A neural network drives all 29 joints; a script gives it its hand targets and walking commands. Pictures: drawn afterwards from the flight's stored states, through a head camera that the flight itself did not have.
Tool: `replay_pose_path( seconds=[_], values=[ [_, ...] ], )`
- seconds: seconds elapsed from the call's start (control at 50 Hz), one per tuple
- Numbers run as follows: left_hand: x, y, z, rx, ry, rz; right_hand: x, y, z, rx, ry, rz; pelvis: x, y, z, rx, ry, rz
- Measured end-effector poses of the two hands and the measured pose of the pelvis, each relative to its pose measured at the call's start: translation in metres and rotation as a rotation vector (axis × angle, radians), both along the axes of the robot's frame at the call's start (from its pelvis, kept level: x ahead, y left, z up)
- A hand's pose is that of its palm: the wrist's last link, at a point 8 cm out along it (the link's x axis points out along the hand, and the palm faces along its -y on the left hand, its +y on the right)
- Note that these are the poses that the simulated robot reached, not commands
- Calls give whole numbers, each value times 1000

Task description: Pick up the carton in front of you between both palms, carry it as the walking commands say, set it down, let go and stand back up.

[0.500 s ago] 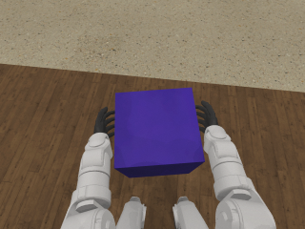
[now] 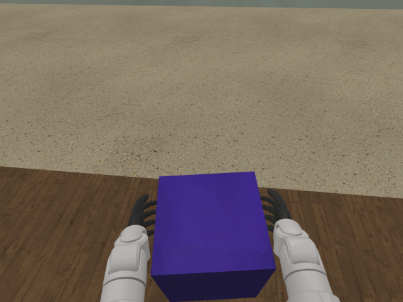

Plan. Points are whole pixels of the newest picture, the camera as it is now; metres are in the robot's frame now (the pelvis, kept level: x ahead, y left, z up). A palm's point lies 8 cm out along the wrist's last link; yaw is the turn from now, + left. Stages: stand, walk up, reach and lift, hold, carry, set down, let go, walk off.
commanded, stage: reach and lift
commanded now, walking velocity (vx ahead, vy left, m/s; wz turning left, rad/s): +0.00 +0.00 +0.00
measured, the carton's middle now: (210, 240) +0.30 +0.00 -0.07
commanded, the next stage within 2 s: hold in 1.02 s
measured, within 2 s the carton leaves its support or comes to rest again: neither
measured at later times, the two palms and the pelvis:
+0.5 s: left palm (135, 228) +0.28 +0.15 +0.03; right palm (285, 222) +0.28 -0.15 +0.03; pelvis -0.02 +0.00 +0.00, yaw +0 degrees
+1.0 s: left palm (134, 224) +0.28 +0.15 +0.04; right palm (286, 218) +0.29 -0.15 +0.04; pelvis +0.00 +0.00 +0.01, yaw +0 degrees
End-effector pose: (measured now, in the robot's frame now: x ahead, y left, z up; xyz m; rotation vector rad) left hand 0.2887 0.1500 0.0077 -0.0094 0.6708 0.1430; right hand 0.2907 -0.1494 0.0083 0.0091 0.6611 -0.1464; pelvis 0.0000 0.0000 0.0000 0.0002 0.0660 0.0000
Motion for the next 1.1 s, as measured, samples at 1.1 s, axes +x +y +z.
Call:
replay_pose_path(
  seconds=[1.1],
  values=[
    [-7, -2, 41, 40, 7, -31, -8, -2, 41, -45, 12, 27, 0, -1, 11, 0, -151, 0]
  ],
)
